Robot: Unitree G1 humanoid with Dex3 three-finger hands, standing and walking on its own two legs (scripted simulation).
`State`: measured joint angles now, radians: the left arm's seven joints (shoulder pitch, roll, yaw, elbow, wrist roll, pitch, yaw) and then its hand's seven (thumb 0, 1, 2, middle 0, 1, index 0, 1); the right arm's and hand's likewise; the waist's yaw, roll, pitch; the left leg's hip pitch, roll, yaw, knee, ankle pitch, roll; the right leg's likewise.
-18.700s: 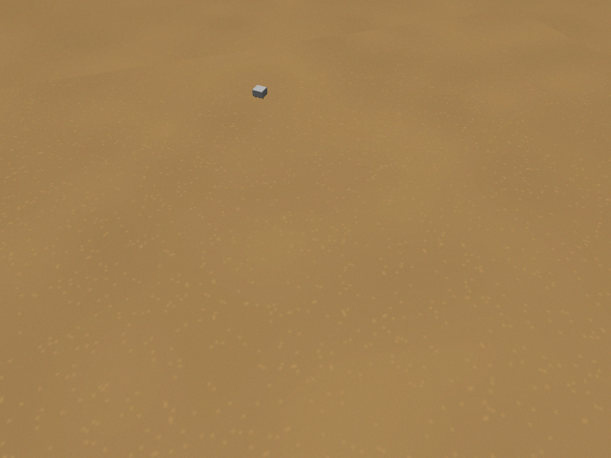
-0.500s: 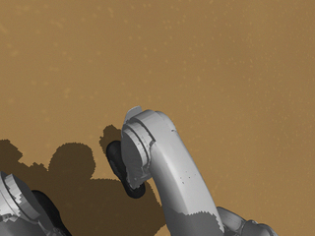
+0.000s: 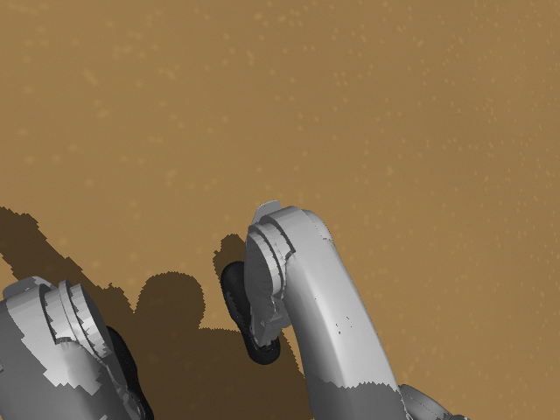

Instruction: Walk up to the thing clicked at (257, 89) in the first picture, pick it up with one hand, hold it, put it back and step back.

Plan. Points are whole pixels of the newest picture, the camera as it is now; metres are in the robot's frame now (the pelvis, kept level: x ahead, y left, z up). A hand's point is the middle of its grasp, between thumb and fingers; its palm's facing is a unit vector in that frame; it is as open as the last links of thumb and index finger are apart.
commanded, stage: settle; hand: left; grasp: from above
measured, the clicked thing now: out of the picture +0.43 +0.36 -0.24
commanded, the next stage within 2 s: lift in 0.28 s
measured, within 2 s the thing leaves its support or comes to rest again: neither
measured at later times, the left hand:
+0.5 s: hand out of the picture +0.43 +0.34 -0.14, palm faces -0.02 -0.45 -0.89, open 9.2 cm
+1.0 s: hand out of the picture +0.38 +0.34 -0.02, palm faces -0.02 -0.45 -0.90, open 9.2 cm
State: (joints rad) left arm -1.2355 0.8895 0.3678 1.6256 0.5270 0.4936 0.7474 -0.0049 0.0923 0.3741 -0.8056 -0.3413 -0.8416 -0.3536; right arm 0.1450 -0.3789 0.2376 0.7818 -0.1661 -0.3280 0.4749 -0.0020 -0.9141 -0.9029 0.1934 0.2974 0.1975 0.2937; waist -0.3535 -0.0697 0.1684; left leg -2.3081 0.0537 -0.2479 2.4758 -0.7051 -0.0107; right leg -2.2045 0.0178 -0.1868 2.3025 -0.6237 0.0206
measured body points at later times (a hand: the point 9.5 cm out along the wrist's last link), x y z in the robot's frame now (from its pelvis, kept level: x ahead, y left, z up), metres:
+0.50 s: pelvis +0.00 -0.01 +0.01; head +0.25 +0.06 +0.38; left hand +0.43 +0.36 -0.09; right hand +0.01 -0.27 -0.08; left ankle +0.07 +0.13 -0.29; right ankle +0.12 -0.11 -0.29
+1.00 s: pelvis +0.00 -0.01 +0.08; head +0.19 +0.02 +0.49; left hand +0.38 +0.36 +0.03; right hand +0.09 -0.27 -0.06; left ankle +0.07 +0.13 -0.29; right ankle +0.12 -0.11 -0.29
